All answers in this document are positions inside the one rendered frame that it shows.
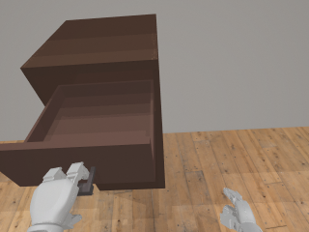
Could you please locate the robot left forearm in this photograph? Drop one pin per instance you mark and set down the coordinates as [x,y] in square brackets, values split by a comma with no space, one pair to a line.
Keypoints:
[45,227]

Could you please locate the drawer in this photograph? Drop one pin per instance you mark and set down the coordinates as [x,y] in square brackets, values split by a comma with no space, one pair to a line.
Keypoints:
[106,125]

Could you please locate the robot left hand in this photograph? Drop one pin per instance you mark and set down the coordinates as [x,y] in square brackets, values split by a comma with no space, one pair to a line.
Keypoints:
[53,199]

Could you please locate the cabinet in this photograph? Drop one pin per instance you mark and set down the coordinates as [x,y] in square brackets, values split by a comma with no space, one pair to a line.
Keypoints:
[98,50]

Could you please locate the robot right forearm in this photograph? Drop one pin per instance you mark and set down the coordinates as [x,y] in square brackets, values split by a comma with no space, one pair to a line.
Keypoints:
[249,227]

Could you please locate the robot right hand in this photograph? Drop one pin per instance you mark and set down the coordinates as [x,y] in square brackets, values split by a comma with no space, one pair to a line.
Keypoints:
[233,217]

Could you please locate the handle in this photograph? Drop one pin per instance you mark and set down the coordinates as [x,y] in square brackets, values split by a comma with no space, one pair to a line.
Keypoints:
[86,189]

